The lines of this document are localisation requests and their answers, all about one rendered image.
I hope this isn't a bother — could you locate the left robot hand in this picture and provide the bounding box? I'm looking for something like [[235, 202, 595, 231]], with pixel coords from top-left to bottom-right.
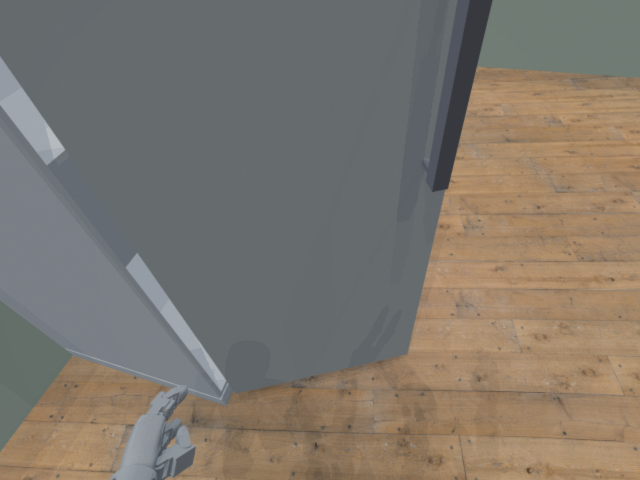
[[119, 385, 196, 480]]

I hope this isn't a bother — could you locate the handle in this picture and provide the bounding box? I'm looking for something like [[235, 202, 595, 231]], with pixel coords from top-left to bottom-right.
[[422, 0, 493, 192]]

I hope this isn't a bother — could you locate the fridge door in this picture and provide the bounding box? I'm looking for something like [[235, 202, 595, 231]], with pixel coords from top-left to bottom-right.
[[0, 0, 458, 394]]

